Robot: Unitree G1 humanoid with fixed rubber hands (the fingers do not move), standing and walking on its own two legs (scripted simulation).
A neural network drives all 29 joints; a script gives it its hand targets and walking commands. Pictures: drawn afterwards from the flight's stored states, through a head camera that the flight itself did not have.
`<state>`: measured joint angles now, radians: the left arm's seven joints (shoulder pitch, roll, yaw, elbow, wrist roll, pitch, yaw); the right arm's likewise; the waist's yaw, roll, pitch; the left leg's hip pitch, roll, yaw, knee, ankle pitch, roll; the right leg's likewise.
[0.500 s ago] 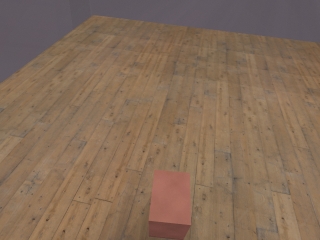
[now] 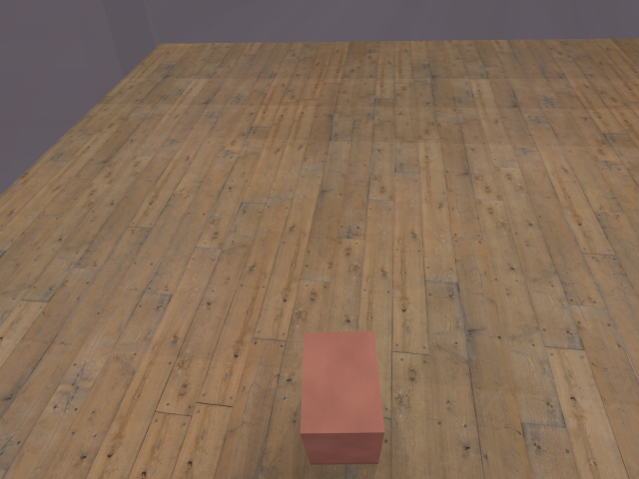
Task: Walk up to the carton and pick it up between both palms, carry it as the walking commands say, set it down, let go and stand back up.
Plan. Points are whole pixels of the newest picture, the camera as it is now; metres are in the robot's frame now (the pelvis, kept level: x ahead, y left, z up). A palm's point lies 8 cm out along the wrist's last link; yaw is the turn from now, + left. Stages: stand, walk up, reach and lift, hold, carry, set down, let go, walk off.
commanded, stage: walk up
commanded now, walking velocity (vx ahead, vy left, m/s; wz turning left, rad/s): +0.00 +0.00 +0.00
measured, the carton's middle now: (341, 399) +0.46 +0.00 -0.63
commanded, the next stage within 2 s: stand in 0.12 s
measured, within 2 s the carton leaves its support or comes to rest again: neither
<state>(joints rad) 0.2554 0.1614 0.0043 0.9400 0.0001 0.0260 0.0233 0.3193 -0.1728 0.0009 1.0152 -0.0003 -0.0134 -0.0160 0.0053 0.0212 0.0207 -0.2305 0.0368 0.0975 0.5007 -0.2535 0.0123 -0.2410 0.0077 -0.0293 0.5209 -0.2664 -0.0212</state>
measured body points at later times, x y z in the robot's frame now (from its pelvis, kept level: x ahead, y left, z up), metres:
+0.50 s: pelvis +0.00 +0.01 +0.00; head +0.00 +0.01 +0.45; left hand +0.04 +0.23 -0.15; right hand +0.01 -0.22 -0.15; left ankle +0.01 +0.12 -0.74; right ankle +0.01 -0.10 -0.74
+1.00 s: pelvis +0.00 +0.01 -0.01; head +0.02 +0.01 +0.43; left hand +0.16 +0.24 -0.13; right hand +0.20 -0.21 -0.12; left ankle +0.01 +0.12 -0.74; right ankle +0.01 -0.10 -0.74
